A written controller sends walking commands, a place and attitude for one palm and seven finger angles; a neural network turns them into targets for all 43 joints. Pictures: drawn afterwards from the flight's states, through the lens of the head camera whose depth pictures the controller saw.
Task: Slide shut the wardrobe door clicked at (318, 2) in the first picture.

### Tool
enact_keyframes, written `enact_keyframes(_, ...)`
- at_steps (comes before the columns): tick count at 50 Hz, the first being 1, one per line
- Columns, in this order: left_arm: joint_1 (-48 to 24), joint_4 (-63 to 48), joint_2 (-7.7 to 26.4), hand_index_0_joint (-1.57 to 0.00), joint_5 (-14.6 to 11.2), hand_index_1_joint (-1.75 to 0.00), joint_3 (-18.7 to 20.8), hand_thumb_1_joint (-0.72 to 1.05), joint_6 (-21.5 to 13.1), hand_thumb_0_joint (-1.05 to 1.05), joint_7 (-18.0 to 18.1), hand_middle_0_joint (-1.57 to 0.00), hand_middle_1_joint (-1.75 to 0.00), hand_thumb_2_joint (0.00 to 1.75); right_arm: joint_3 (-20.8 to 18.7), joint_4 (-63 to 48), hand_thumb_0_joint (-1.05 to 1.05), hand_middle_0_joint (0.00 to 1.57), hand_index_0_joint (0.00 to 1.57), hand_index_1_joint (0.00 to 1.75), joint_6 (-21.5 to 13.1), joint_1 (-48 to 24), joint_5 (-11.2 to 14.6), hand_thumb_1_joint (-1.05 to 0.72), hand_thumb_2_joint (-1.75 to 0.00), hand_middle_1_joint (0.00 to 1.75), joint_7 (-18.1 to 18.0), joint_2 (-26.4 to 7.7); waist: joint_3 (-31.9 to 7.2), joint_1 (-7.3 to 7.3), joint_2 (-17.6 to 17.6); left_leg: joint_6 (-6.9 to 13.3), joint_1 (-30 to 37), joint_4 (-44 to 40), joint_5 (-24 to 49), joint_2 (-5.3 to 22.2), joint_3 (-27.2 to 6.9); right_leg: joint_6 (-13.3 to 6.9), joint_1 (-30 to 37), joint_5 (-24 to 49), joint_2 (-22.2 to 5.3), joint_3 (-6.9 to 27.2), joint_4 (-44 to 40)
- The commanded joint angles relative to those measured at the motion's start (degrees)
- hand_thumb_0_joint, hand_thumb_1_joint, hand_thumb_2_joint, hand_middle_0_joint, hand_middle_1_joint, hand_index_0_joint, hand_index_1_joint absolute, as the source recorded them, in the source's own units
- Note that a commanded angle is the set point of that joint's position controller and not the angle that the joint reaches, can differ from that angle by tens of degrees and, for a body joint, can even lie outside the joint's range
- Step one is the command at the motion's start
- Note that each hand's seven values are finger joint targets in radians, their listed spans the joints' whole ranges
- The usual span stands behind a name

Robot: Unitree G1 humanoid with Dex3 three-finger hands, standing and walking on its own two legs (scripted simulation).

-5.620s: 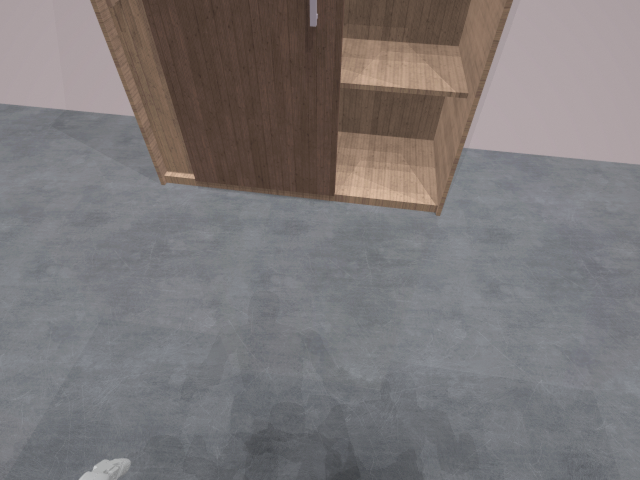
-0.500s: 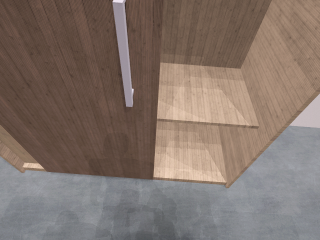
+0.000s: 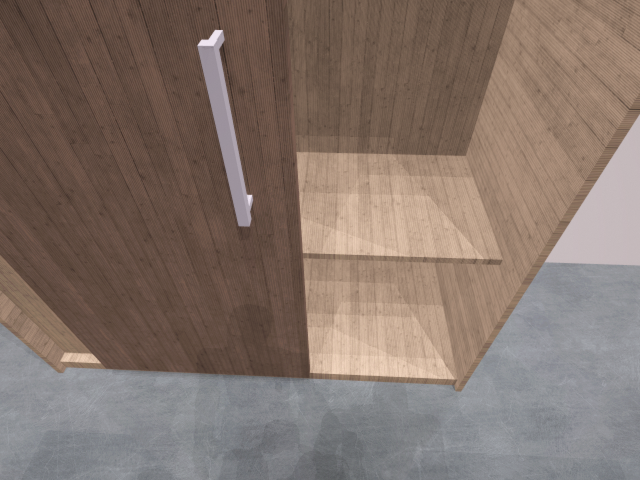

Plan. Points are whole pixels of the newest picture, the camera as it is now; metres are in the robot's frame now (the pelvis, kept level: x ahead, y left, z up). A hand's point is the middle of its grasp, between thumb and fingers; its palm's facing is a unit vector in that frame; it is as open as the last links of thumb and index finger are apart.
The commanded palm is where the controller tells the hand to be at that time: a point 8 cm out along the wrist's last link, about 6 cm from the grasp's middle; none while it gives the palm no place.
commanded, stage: come to a stop and stand still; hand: left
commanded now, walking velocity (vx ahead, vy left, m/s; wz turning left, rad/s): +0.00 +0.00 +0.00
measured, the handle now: (232, 141) +0.53 +0.16 +0.16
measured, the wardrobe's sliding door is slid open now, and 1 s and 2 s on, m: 0.47 0.47 0.47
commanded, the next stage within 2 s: look again from close up in 1.22 s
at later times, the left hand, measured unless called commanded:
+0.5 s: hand out of the picture -0.01 +0.16 -0.18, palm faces +0.01 -0.98 -0.18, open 7.4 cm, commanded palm none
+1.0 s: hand out of the picture +0.03 +0.22 -0.18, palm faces -0.01 -0.98 -0.19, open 7.4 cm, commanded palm none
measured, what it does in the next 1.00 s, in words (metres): stands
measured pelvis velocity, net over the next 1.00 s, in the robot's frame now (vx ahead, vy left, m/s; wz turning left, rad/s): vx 0.02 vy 0.04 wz -0.02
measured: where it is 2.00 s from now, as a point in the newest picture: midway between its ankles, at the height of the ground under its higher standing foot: outside the picture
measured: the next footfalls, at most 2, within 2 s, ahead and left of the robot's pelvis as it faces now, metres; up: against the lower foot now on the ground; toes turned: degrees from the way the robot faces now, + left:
none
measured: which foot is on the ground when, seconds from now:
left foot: down 0.00-1.00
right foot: down 0.00-1.00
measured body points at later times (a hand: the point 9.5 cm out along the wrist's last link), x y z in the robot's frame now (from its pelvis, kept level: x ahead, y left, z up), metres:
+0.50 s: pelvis +0.01 +0.01 -0.01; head +0.02 +0.00 +0.44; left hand -0.01 +0.21 -0.17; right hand -0.01 -0.20 -0.17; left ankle +0.00 +0.13 -0.74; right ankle -0.02 -0.08 -0.74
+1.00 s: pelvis +0.02 +0.04 -0.01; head +0.03 +0.05 +0.44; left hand +0.03 +0.27 -0.17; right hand +0.03 -0.19 -0.16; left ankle +0.00 +0.13 -0.74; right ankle -0.02 -0.08 -0.74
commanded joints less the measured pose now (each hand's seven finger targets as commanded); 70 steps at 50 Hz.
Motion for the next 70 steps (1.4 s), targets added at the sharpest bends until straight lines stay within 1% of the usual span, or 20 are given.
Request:
enact_keyframes(1, 2.92, -1.71, 6.46, -0.2, 0.04, -0.3, 1.27, 0.9, -0.75, 0.0, 0.36, -0.2, -0.3, 0.9, -0.58, -0.84, 0.0, 0.2, 0.2, 0.3, -0.48, 3.77, -0.09, -0.9, -0.9, 0.3, -0.57, -3.54, 6.29, -0.2, -1.23, 1.7, 1.44, -2.86, -0.93, 2.58, -4.22, 0.43, -10.34, -4.27, -7.65, 9.0, -10.39)
enact_keyframes(10, 4.67, -0.94, 4.87, -0.2, -0.08, -0.3, 1.32, 0.9, -1.06, 0.0, 0.42, -0.2, -0.3, 0.9, -0.43, 0.12, 0.0, 0.2, 0.2, 0.3, -0.83, 7.01, -0.16, -0.9, -0.9, 0.3, -0.97, -2.21, 5.89, -0.16, -1.52, 1.51, 0.35, -2.17, 0.66, 2.81, -4.15, 0.13, -8.84, -1.59, -7.16, 8.45, -9.67)
enact_keyframes(16, 5.99, -0.56, 4.15, -0.2, -0.15, -0.3, 1.32, 0.9, -1.32, 0.0, 0.54, -0.2, -0.3, 0.9, -0.4, 0.52, 0.0, 0.2, 0.2, 0.3, -1.24, 8.02, -0.08, -0.9, -0.9, 0.3, -1.22, -1.65, 4.32, 0.04, -0.81, 1.56, 0.83, -1.9, 3.35, 3.3, -4.14, 0.17, -6.76, 3.89, -6.99, 7.5, -8.23)
enact_keyframes(17, 10.0, -0.11, 6.1, -0.2, 1.32, -0.3, 1.18, 0.9, -3.27, 0.0, 2.44, -0.2, -0.3, 0.9, -0.5, -4.04, 0.0, 0.2, 0.2, 0.3, -2.38, -0.72, 0.1, -0.9, -0.9, 0.3, -0.29, -3.09, 8.59, 3.44, -3.6, -0.36, -9.63, 13.74, -4.58, 2.12, -0.9, 5.12, -7.07, 35.85, -12.27, 13.48, -6.83)
enact_keyframes(18, 8.62, -2.68, 8.47, -0.2, 1.31, -0.3, 1.55, 0.9, -3.81, 0.0, 2.1, -0.2, -0.3, 0.9, -0.73, -6.12, 0.0, 0.2, 0.2, 0.3, -1.27, 3.79, 0.0, -0.9, -0.9, 0.3, -0.08, -0.3, 3.71, -0.71, -4.05, 1.4, -9.72, 17.23, -10.65, 0.59, -4.27, 3.45, -4.67, 35.26, -15.18, 13.73, -6.1)
enact_keyframes(19, 5.41, -3.6, 9.37, -0.2, 1.06, -0.3, 1.75, 0.9, -4.02, 0.0, 1.81, -0.2, -0.3, 0.9, -0.61, -6.18, 0.0, 0.2, 0.2, 0.3, -0.77, 4.81, -0.03, -0.9, -0.9, 0.3, 0.32, -0.52, 0.63, -1.14, -4.02, 2.04, -8.58, 18.34, -10.66, 1.3, -3.69, 0.14, -4.38, 28.18, -14.81, 11.45, -5.6)
enact_keyframes(20, 3.8, -4.91, 8.23, -0.2, 1.12, -0.3, 1.66, 0.9, -4.01, 0.0, 1.5, -0.2, -0.3, 0.9, -0.74, -6.68, 0.0, 0.2, 0.2, 0.3, -1.18, 6.07, -0.02, -0.9, -0.9, 0.3, 0.39, -0.25, -1.58, -1.74, -4.71, 2.05, -7.65, 17.24, -10.31, 0.48, -3.25, -3.14, -4.06, 22.4, -13.18, 10.33, -4.18)
enact_keyframes(21, 3.41, -5.43, 7.48, -0.2, 1.0, -0.3, 1.64, 0.9, -3.93, 0.0, 1.33, -0.2, -0.3, 0.9, -0.68, -6.66, 0.0, 0.2, 0.2, 0.3, -1.57, 6.4, -0.17, -0.9, -0.9, 0.3, 0.34, -0.28, -2.26, -1.61, -4.66, 1.91, -6.15, 14.2, -8.54, -0.29, -2.46, -4.2, -4.36, 19.6, -12.33, 9.84, -3.57)
enact_keyframes(23, 3.45, -5.74, 6.44, -0.2, 0.7, -0.3, 1.41, 0.9, -3.57, 0.0, 1.2, -0.2, -0.3, 0.9, -0.47, -6.37, 0.0, 0.2, 0.2, 0.3, -2.42, 7.9, -0.19, -0.9, -0.9, 0.3, -0.03, -1.03, -2.36, -1.77, -2.82, 2.33, -2.06, 6.52, -0.98, 0.08, -4.03, -3.01, -5.46, 17.25, -9.33, 8.56, 0.16)
enact_keyframes(24, 3.17, -5.77, 5.66, -0.2, 0.59, -0.3, 1.35, 0.9, -3.19, 0.0, 1.07, -0.2, -0.3, 0.9, -0.47, -6.35, 0.0, 0.2, 0.2, 0.3, -2.76, 8.26, -0.33, -0.9, -0.9, 0.3, -0.16, -2.05, -0.26, -1.3, -0.77, 3.16, -2.81, 5.39, 3.76, 1.89, -5.65, -1.7, -6.71, 13.64, -7.11, 6.47, 1.57)
enact_keyframes(25, 4.36, -5.79, 4.68, -0.2, 0.55, -0.3, 1.37, 0.9, -2.99, 0.0, 1.1, -0.2, -0.3, 0.9, -0.46, -6.19, 0.0, 0.2, 0.2, 0.3, -2.9, 8.19, -0.56, -0.9, -0.9, 0.3, -0.4, -3.11, 0.27, -0.43, 0.56, 3.76, -3.62, 6.08, 8.37, 3.15, -6.51, -1.14, -6.59, 13.29, -5.82, 6.52, 2.37)
enact_keyframes(26, 4.72, -5.46, 5.04, -0.2, 0.58, -0.3, 1.32, 0.9, -2.71, 0.0, 1.05, -0.2, -0.3, 0.9, -0.31, -5.84, 0.0, 0.2, 0.2, 0.3, -3.1, 7.38, -0.53, -0.9, -0.9, 0.3, -0.58, -3.09, -0.42, 0.01, 2.99, 3.93, -3.43, 6.21, 12.4, 3.33, -6.97, -0.9, -5.28, 13.36, -5.79, 5.71, 3.37)
enact_keyframes(27, 4.97, -5.34, 5.39, -0.2, 0.54, -0.3, 1.38, 0.9, -2.39, 0.0, 1.03, -0.2, -0.3, 0.9, -0.26, -5.96, 0.0, 0.2, 0.2, 0.3, -3.04, 6.54, -0.44, -0.9, -0.9, 0.3, -0.75, -3.38, -0.18, 0.3, 2.62, 4.11, -3.31, 5.99, 13.34, 3.52, -7.16, -0.72, -5.1, 12.44, -5.63, 5.5, 3.57)
enact_keyframes(31, 3.84, -5.68, 6.13, -0.2, 0.57, -0.3, 1.12, 0.9, -1.63, 0.0, 0.67, -0.2, -0.3, 0.9, -0.16, -6.46, 0.0, 0.2, 0.2, 0.3, -2.61, 4.35, -0.41, -0.9, -0.9, 0.3, -0.69, -4.43, 3.66, 0.61, -1.22, 4.29, -5.34, 3.07, 5.25, 2.79, -7.58, -0.05, -6.52, 7.14, -5.78, 5.83, 1.93)
enact_keyframes(34, 3.2, -6.15, 6.98, -0.2, 0.68, -0.3, 1.11, 0.9, -1.29, 0.0, 0.47, -0.2, -0.3, 0.9, -0.1, -6.23, 0.0, 0.2, 0.2, 0.3, -2.57, 3.95, -0.4, -0.9, -0.9, 0.3, -0.58, -4.96, 3.99, 0.72, -0.63, 4.61, -5.97, 1.35, 2.86, 2.83, -7.95, 0.31, -5.94, 4.59, -5.63, 5.43, 1.42)
enact_keyframes(44, 2.82, -6.17, 8.32, -0.2, 0.69, -0.3, 1.14, 0.9, -1.02, 0.0, 0.22, -0.2, -0.3, 0.9, -0.12, -5.67, 0.0, 0.2, 0.2, 0.3, -2.87, 2.51, -0.28, -0.9, -0.9, 0.3, -0.62, -6.51, 1.14, 0.83, -1.08, 4.98, -2.83, 0.78, 6.91, 3.01, -7.57, 1.0, -4.26, 7.62, -6.23, 5.0, 1.26)
enact_keyframes(53, 3.68, -4.57, 7.86, -0.2, 0.59, -0.3, 1.05, 0.9, -0.92, 0.0, 0.31, -0.2, -0.3, 0.9, -0.22, -4.39, 0.0, 0.2, 0.2, 0.3, -3.15, 2.37, -0.16, -0.9, -0.9, 0.3, -0.9, -6.87, -0.57, 0.73, 0.49, 5.02, 0.88, 0.63, 12.81, 3.3, -7.28, 1.37, -4.2, 10.04, -6.58, 4.85, 1.55)
enact_keyframes(56, 3.8, -4.08, 7.61, -0.2, 0.62, -0.3, 0.91, 0.9, -0.78, 0.0, 0.33, -0.2, -0.3, 0.9, -0.22, -3.97, 0.0, 0.2, 0.2, 0.3, -3.06, 2.26, -0.05, -0.9, -0.9, 0.3, -0.92, -6.71, 1.26, 0.8, 0.55, 5.03, -0.22, -0.19, 10.57, 3.2, -7.34, 1.49, -4.61, 8.62, -6.6, 4.9, 0.93)
enact_keyframes(59, 3.93, -3.63, 7.4, -0.2, 0.74, -0.3, 1.0, 0.9, -0.85, 0.0, 0.39, -0.2, -0.3, 0.9, -0.26, -3.55, 0.0, 0.2, 0.2, 0.3, -3.06, 2.63, 0.01, -0.9, -0.9, 0.3, -0.97, -6.21, 1.23, 0.8, -0.88, 5.25, -0.25, -0.26, 11.14, 3.24, -7.51, 1.51, -3.81, 9.11, -6.7, 4.55, 0.65)
enact_keyframes(70, 4.71, -3.09, 6.95, -0.2, 0.71, -0.3, 0.91, 0.9, -0.89, 0.0, 0.43, -0.2, -0.3, 0.9, -0.18, -2.69, 0.0, 0.2, 0.2, 0.3, -2.97, 2.87, -0.02, -0.9, -0.9, 0.3, -0.83, -5.8, 2.45, 0.87, -1.05, 4.88, -0.74, -1.37, 7.59, 2.77, -7.22, 1.39, -4.53, 8.5, -7.07, 5.19, -0.3)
